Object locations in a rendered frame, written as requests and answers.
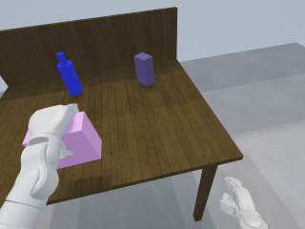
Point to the robot left hand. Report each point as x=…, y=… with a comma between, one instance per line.
x=53, y=120

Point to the table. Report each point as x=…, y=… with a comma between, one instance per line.
x=147, y=132

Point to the robot left forearm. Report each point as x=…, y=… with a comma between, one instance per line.
x=35, y=183

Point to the robot right forearm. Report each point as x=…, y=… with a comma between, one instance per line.
x=250, y=219

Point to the robot right hand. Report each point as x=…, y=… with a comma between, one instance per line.
x=232, y=204

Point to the sponge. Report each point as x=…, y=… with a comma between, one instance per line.
x=81, y=138

